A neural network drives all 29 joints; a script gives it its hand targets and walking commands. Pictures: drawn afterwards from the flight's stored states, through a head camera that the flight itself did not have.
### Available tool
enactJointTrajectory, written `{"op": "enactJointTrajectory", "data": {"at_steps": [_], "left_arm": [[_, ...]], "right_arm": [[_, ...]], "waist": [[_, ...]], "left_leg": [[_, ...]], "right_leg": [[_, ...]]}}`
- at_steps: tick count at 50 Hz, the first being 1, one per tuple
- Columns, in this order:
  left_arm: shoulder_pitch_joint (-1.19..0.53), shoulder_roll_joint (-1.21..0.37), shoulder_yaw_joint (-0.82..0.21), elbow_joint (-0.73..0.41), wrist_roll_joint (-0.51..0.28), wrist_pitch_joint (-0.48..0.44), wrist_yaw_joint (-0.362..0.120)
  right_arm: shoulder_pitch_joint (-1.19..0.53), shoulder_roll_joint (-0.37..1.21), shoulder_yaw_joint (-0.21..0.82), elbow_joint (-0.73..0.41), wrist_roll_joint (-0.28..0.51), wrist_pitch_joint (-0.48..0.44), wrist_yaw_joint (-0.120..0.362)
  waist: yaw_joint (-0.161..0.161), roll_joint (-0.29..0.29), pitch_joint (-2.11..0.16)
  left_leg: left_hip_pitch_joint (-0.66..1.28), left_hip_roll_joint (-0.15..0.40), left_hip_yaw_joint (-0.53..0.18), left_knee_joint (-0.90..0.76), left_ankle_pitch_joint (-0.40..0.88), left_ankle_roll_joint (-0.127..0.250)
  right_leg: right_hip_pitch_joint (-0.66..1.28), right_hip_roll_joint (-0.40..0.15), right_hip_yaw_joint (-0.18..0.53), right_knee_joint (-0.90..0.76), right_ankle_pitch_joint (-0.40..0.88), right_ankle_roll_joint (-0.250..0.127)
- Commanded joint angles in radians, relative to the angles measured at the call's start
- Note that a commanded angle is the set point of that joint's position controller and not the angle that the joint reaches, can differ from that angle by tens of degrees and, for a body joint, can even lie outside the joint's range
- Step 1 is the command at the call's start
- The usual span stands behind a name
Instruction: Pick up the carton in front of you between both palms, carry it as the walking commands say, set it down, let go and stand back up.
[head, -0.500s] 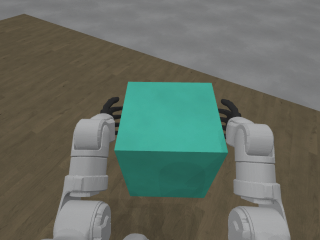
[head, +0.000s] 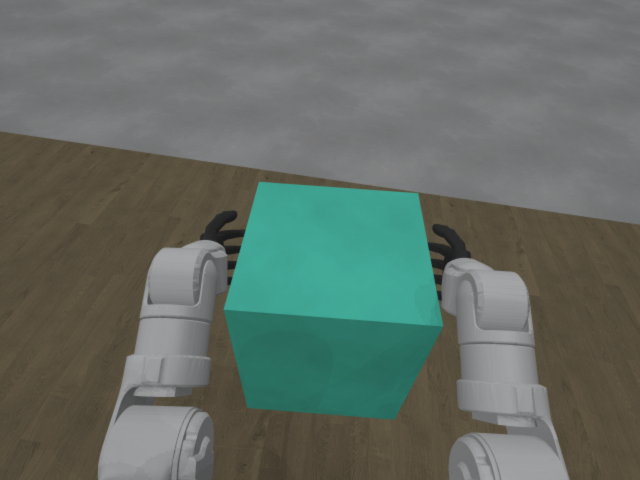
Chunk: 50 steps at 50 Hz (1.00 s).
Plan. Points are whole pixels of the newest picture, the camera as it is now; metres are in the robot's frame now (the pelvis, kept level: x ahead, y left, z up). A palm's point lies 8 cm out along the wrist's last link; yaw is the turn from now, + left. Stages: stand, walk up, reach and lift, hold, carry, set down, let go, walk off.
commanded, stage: carry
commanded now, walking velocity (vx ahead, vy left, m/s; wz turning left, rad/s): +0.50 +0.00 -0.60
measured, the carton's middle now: (329, 305) +0.34 +0.01 +0.01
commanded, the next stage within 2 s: none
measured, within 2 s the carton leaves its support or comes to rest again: neither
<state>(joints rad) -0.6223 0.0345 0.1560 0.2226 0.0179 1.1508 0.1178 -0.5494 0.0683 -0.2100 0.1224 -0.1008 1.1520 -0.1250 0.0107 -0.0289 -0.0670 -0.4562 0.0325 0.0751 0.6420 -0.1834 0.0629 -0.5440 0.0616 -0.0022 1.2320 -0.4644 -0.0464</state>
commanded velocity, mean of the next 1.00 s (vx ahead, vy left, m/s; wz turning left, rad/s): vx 0.50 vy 0.00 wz -0.22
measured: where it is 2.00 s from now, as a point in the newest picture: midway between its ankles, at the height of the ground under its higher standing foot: (376, 257)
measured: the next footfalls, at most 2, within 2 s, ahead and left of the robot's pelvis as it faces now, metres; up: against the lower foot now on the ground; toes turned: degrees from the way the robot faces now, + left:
right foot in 0.34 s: +0.34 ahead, -0.11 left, -0.03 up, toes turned -16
left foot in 0.84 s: +0.68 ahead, -0.09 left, -0.06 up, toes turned -25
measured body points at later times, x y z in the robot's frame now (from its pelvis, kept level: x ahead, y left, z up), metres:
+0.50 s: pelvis +0.28 -0.06 -0.04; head +0.31 -0.07 +0.41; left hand +0.67 +0.00 +0.06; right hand +0.60 -0.30 +0.06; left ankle +0.27 +0.10 -0.66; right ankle +0.30 -0.10 -0.76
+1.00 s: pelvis +0.58 -0.10 -0.06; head +0.59 -0.10 +0.38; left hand +0.97 -0.13 +0.02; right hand +0.82 -0.40 +0.02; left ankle +0.65 -0.07 -0.79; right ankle +0.46 -0.17 -0.71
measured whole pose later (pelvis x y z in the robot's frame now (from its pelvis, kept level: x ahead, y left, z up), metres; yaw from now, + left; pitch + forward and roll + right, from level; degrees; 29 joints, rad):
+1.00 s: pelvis +0.58 -0.10 -0.06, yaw -24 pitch +4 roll -1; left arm -0.62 0.00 0.18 0.23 0.05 1.17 0.13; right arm -0.58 0.02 -0.20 0.17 -0.06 1.17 -0.12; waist -0.06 0.00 -0.07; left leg -0.46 -0.07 0.02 0.59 -0.11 0.07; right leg -0.50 0.07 0.01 1.16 -0.50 -0.03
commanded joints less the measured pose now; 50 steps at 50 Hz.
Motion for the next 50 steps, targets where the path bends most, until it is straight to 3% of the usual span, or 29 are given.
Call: {"op": "enactJointTrajectory", "data": {"at_steps": [1, 3, 6, 11, 13, 15, 16, 17, 18, 19, 20, 21, 22, 23, 26, 30, 35, 38, 39, 41, 42, 43, 44, 45, 46, 47, 49, 50], "left_arm": [[-0.745, -1.209, -0.64, -0.22, -0.409, -0.042, -0.211], [-0.689, -1.191, -0.644, -0.241, -0.384, -0.041, -0.187], [-0.643, -1.15, -0.646, -0.276, -0.351, -0.033, -0.164], [-0.607, -1.059, -0.629, -0.279, -0.305, 0.008, -0.16], [-0.596, -1.023, -0.608, -0.248, -0.286, 0.026, -0.169], [-0.577, -0.993, -0.579, -0.2, -0.274, 0.036, -0.179], [-0.581, -0.99, -0.566, -0.186, -0.275, 0.039, -0.184], [-0.597, -0.99, -0.551, -0.173, -0.281, 0.043, -0.192], [-0.602, -0.951, -0.519, -0.121, -0.266, 0.045, -0.194], [-0.581, -0.97, -0.53, -0.109, -0.286, 0.045, -0.201], [-0.633, -1.029, -0.554, -0.137, -0.321, 0.04, -0.213], [-0.699, -1.092, -0.576, -0.177, -0.362, 0.035, -0.223], [-0.765, -1.14, -0.601, -0.221, -0.403, 0.031, -0.231], [-0.82, -1.175, -0.621, -0.257, -0.438, 0.025, -0.236], [-0.841, -1.214, -0.644, -0.299, -0.477, 0.01, -0.243], [-0.785, -1.196, -0.663, -0.315, -0.48, -0.005, -0.247], [-0.74, -1.139, -0.676, -0.323, -0.477, -0.006, -0.245], [-0.671, -1.108, -0.662, -0.246, -0.461, -0.003, -0.249], [-0.652, -1.103, -0.653, -0.215, -0.452, -0.004, -0.251], [-0.637, -1.108, -0.639, -0.152, -0.432, -0.006, -0.252], [-0.638, -1.102, -0.623, -0.12, -0.415, -0.009, -0.251], [-0.649, -1.111, -0.61, -0.09, -0.405, -0.005, -0.249], [-0.656, -1.118, -0.595, -0.072, -0.397, 0.002, -0.247], [-0.682, -1.132, -0.595, -0.09, -0.392, -0.002, -0.244], [-0.718, -1.159, -0.58, -0.103, -0.386, -0.011, -0.239], [-0.741, -1.177, -0.571, -0.135, -0.375, -0.02, -0.232], [-0.747, -1.178, -0.55, -0.171, -0.349, -0.028, -0.208], [-0.734, -1.174, -0.545, -0.181, -0.336, -0.031, -0.196]], "right_arm": [[-0.815, 1.054, 0.664, -0.204, 0.475, -0.045, 0.235], [-0.77, 1.036, 0.673, -0.22, 0.489, -0.039, 0.239], [-0.74, 1.006, 0.69, -0.247, 0.503, -0.028, 0.246], [-0.732, 0.947, 0.705, -0.232, 0.516, -0.004, 0.249], [-0.727, 0.931, 0.701, -0.193, 0.515, 0.003, 0.252], [-0.744, 0.929, 0.693, -0.16, 0.515, 0.011, 0.253], [-0.764, 0.93, 0.683, -0.14, 0.51, 0.014, 0.252], [-0.765, 0.941, 0.68, -0.116, 0.502, 0.018, 0.252], [-0.77, 0.959, 0.663, -0.085, 0.503, 0.033, 0.251], [-0.772, 0.955, 0.646, -0.075, 0.483, 0.039, 0.248], [-0.838, 0.98, 0.654, -0.102, 0.486, 0.038, 0.244], [-0.869, 1.012, 0.654, -0.115, 0.484, 0.036, 0.239], [-0.873, 1.035, 0.641, -0.129, 0.475, 0.031, 0.231], [-0.866, 1.043, 0.632, -0.137, 0.464, 0.028, 0.221], [-0.802, 1.049, 0.623, -0.143, 0.418, 0.012, 0.199], [-0.74, 1.021, 0.638, -0.168, 0.384, -0.008, 0.178], [-0.718, 0.952, 0.657, -0.209, 0.367, -0.005, 0.166], [-0.683, 0.908, 0.647, -0.17, 0.351, 0.011, 0.177], [-0.676, 0.904, 0.642, -0.146, 0.348, 0.017, 0.185], [-0.647, 0.893, 0.62, -0.083, 0.345, 0.023, 0.203], [-0.626, 0.881, 0.6, -0.05, 0.345, 0.024, 0.212], [-0.633, 0.851, 0.577, -0.013, 0.336, 0.021, 0.219], [-0.62, 0.862, 0.573, 0.039, 0.338, 0.016, 0.222], [-0.634, 0.917, 0.581, 0.033, 0.375, 0.01, 0.233], [-0.714, 0.984, 0.606, -0.006, 0.41, 0.002, 0.247], [-0.799, 1.045, 0.64, -0.052, 0.457, -0.006, 0.258], [-0.92, 1.111, 0.69, -0.133, 0.538, -0.018, 0.269], [-0.927, 1.121, 0.698, -0.146, 0.557, -0.022, 0.271]], "waist": [[-0.039, 0.189, -0.374], [-0.05, 0.223, -0.385], [-0.075, 0.217, -0.393], [-0.119, 0.179, -0.32], [-0.095, 0.199, -0.315], [-0.023, 0.201, -0.363], [0.021, 0.164, -0.394], [0.013, 0.029, -0.413], [0.047, -0.171, -0.528], [0.083, -0.196, -0.596], [0.08, -0.136, -0.527], [0.064, -0.022, -0.444], [0.045, 0.025, -0.411], [0.026, 0.034, -0.409], [0.023, -0.013, -0.434], [0.063, -0.022, -0.451], [0.106, -0.041, -0.424], [0.13, -0.058, -0.393], [0.123, -0.074, -0.378], [0.047, -0.055, -0.389], [-0.004, 0.004, -0.429], [-0.021, 0.21, -0.542], [-0.088, 0.37, -0.62], [-0.091, 0.268, -0.558], [-0.098, 0.155, -0.482], [-0.084, 0.076, -0.422], [-0.056, 0.086, -0.397], [-0.062, 0.113, -0.408]], "left_leg": [[0.431, 0.278, -0.302, -0.231, 0.193, 0.107], [0.49, 0.27, -0.213, -0.214, 0.351, 0.101], [0.567, 0.251, -0.11, -0.172, 0.551, 0.075], [0.598, 0.197, 0.044, -0.134, 0.585, 0.01], [0.572, 0.214, 0.085, -0.051, 0.697, -0.013], [0.515, 0.222, 0.141, 0.178, 0.761, -0.049], [0.391, 0.194, 0.148, 0.368, 0.641, -0.062], [0.124, 0.143, 0.099, 0.525, -0.039, -0.072], [-0.236, -0.014, 0.042, 0.821, -0.502, -0.12], [-0.378, -0.027, -0.066, 0.942, -0.478, -0.108], [-0.426, 0.011, -0.119, 0.912, -0.408, -0.084], [-0.416, 0.038, -0.13, 0.815, -0.345, -0.082], [-0.375, 0.058, -0.135, 0.73, -0.314, -0.083], [-0.311, 0.073, -0.137, 0.671, -0.293, -0.092], [-0.249, 0.071, -0.107, 0.537, -0.239, -0.113], [-0.357, 0.042, -0.098, 0.393, -0.049, -0.113], [-0.351, -0.009, -0.088, 0.157, 0.103, -0.083], [-0.189, -0.052, -0.032, -0.118, 0.278, -0.051], [-0.087, -0.06, -0.024, -0.188, 0.338, -0.034], [0.195, -0.06, 0.021, -0.285, 0.433, -0.01], [0.412, 0.027, -0.058, -0.213, 0.524, 0.001], [0.736, 0.286, -0.382, 0.006, 0.826, 0.133], [0.859, 0.366, -0.69, -0.087, 0.57, 0.286], [0.772, 0.283, -0.701, -0.151, 0.276, 0.268], [0.656, 0.247, -0.641, -0.185, 0.182, 0.244], [0.552, 0.218, -0.604, -0.214, 0.179, 0.218], [0.398, 0.172, -0.537, -0.272, 0.07, 0.184], [0.372, 0.158, -0.504, -0.28, 0.078, 0.183]], "right_leg": [[-0.186, -0.078, 0.017, -0.1, 0.074, 0.013], [-0.212, -0.078, -0.011, -0.184, 0.127, 0.022], [-0.226, -0.065, -0.048, -0.311, 0.259, 0.015], [-0.119, -0.014, -0.144, -0.651, 0.527, -0.038], [0.018, 0.023, -0.179, -0.733, 0.574, -0.08], [0.246, 0.046, -0.205, -0.812, 0.607, -0.116], [0.434, 0.017, -0.157, -0.855, 0.651, -0.129], [0.661, -0.133, 0.019, -0.706, 0.853, -0.141], [1.006, -0.372, 0.445, -0.592, 1.19, -0.34], [1.041, -0.399, 0.594, -0.691, 0.869, -0.411], [0.947, -0.347, 0.562, -0.743, 0.661, -0.367], [0.802, -0.311, 0.499, -0.758, 0.615, -0.317], [0.689, -0.288, 0.453, -0.763, 0.638, -0.288], [0.597, -0.271, 0.423, -0.782, 0.617, -0.272], [0.519, -0.224, 0.349, -0.781, 0.736, -0.272], [0.643, -0.183, 0.334, -0.704, 0.981, -0.243], [0.698, -0.113, 0.338, -0.636, 1.003, -0.207], [0.656, -0.076, 0.258, -0.587, 0.895, -0.165], [0.603, -0.077, 0.24, -0.57, 0.837, -0.145], [0.486, -0.052, 0.162, -0.414, 0.804, -0.092], [0.327, -0.03, 0.119, -0.25, 0.633, -0.061], [0.024, 0.004, 0.083, -0.012, 0.15, -0.002], [-0.197, 0.083, 0.033, 0.208, -0.134, 0.043], [-0.248, 0.047, 0.052, 0.193, -0.106, 0.02], [-0.237, 0.017, 0.049, 0.142, -0.056, 0.02], [-0.211, -0.014, 0.048, 0.053, -0.024, 0.021], [-0.103, -0.033, 0.042, -0.135, -0.042, 0.028], [-0.062, -0.027, 0.022, -0.208, -0.037, 0.033]]}}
